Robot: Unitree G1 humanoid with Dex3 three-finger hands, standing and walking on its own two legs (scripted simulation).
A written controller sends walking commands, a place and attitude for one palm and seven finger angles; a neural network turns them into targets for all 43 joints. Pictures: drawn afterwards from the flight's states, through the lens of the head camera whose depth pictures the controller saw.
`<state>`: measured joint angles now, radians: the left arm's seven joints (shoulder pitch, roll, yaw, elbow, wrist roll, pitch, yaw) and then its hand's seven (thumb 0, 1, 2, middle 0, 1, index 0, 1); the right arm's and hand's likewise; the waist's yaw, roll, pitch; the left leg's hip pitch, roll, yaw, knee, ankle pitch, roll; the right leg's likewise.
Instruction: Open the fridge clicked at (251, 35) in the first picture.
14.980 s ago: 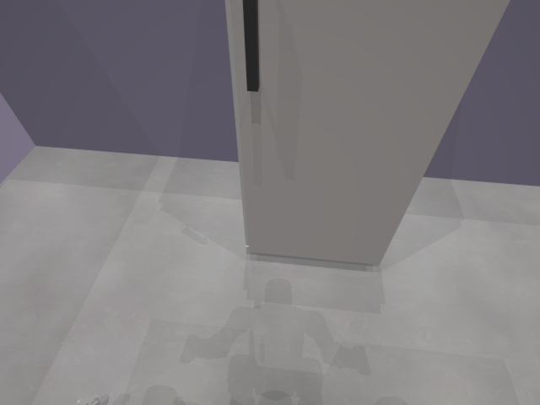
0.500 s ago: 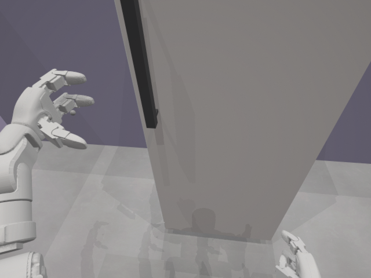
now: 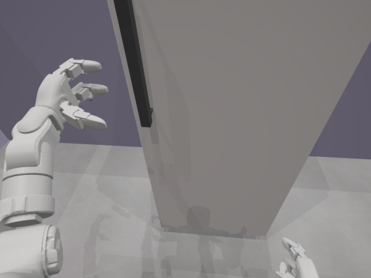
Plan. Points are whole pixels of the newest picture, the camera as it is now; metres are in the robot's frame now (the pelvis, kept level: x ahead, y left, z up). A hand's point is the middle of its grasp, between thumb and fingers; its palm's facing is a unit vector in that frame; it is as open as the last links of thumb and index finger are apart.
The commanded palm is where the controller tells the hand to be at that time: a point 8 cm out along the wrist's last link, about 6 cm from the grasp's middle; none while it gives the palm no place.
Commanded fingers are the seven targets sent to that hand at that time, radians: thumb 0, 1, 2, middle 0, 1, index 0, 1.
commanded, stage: move the hooked fingers beside the handle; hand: left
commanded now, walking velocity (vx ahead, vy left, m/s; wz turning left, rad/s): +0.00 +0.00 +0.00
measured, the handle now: (138, 60) +0.50 +0.14 +0.26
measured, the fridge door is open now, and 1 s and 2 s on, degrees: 0 0 0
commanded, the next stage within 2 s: feel for the door with the fingertips in 1.28 s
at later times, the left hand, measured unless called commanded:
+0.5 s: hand (112, 84) +0.44 +0.19 +0.23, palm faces -0.01 -1.00 -0.02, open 14.0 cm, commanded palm +0.42 +0.24 +0.23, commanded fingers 0.00 -0.50 0.30 -0.30 -1.20 -0.30 -1.20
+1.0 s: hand (107, 86) +0.43 +0.20 +0.23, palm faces -0.01 -1.00 -0.02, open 14.0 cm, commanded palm +0.41 +0.24 +0.23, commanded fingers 0.00 -0.50 0.30 -0.30 -1.20 -0.30 -1.20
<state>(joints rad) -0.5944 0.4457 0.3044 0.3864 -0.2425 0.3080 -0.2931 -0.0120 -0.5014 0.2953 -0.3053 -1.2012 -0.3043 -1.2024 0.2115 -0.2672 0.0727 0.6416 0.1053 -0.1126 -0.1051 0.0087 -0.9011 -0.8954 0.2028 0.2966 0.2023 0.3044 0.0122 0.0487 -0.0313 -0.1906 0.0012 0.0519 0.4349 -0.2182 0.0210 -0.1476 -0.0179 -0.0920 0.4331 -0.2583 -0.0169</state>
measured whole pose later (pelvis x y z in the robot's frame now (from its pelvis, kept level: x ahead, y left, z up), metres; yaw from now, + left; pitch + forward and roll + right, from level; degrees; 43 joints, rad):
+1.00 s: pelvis +0.01 +0.00 +0.00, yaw -1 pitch +1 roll +0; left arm -0.74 0.44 0.29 0.62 -0.21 0.22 -0.27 -0.01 -0.50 0.30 -0.30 -1.20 -0.30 -1.20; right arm 0.26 -0.27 0.04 0.65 0.10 -0.07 -0.10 0.01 -0.90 -0.90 0.20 0.30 0.20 0.30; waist -0.01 0.04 -0.04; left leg -0.20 0.01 0.07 0.43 -0.23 0.02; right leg -0.16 -0.01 -0.07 0.41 -0.26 -0.02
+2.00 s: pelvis +0.01 +0.00 +0.00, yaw -1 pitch +0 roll +0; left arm -0.80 0.35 0.24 0.63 -0.19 0.25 -0.15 -0.01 -0.50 0.30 -0.30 -1.20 -0.30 -1.20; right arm 0.25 -0.26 0.05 0.66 0.09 -0.04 -0.09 0.01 -0.90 -0.90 0.20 0.30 0.20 0.30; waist -0.01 0.04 -0.04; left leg -0.20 0.02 0.07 0.41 -0.22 0.02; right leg -0.16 0.00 -0.07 0.40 -0.24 -0.02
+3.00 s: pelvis +0.00 +0.00 +0.00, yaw -2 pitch +0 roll +0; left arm -0.82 0.31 0.21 0.64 -0.18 0.23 -0.12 -0.01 -0.50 0.30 -0.31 -1.20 -0.31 -1.20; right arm 0.25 -0.25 0.05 0.67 0.09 -0.06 -0.08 0.01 -0.90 -0.90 0.20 0.30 0.20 0.30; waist -0.01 0.03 -0.04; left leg -0.21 0.01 0.07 0.42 -0.21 0.02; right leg -0.17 0.00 -0.06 0.40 -0.23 -0.01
